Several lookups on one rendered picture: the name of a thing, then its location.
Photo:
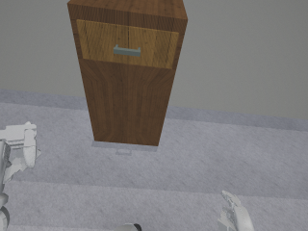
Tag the handle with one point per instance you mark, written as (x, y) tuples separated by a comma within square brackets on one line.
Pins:
[(127, 51)]

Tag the cabinet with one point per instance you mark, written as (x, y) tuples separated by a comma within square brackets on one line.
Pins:
[(127, 103)]

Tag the right robot hand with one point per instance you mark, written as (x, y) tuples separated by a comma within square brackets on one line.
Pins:
[(238, 219)]

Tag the left robot hand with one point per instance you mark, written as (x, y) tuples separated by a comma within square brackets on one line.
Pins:
[(24, 138)]

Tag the left robot forearm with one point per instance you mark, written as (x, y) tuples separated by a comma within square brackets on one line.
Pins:
[(4, 213)]

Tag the drawer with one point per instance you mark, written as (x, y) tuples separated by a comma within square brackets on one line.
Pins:
[(98, 40)]

